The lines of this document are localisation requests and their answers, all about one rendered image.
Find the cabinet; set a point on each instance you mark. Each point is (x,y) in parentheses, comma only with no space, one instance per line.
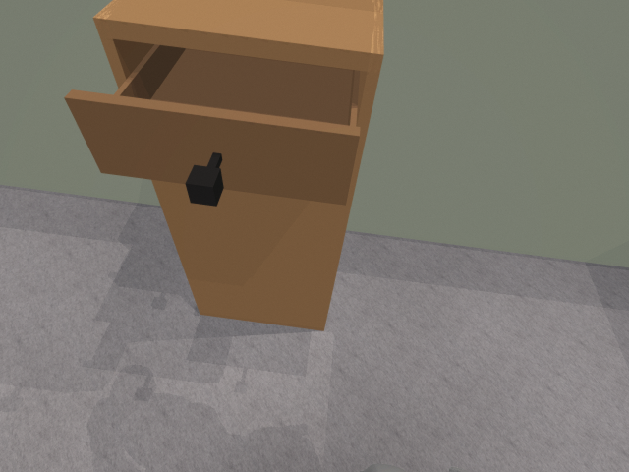
(254,257)

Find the drawer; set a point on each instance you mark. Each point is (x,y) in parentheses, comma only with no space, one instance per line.
(284,129)

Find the handle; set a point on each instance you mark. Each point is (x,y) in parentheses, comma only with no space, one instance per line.
(204,184)

